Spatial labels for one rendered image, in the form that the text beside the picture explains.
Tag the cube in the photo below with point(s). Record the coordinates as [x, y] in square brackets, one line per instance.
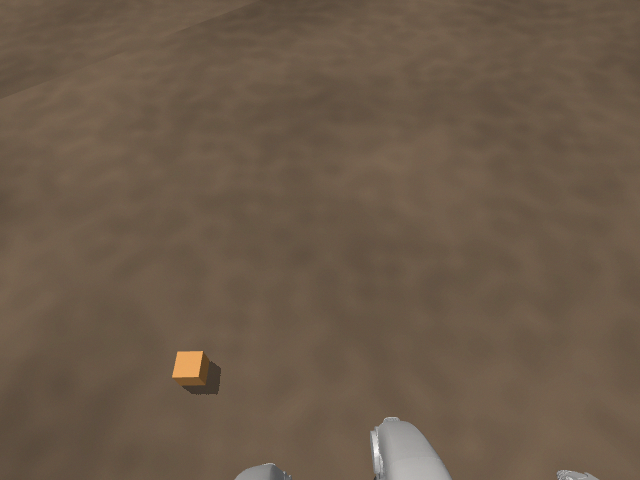
[191, 368]

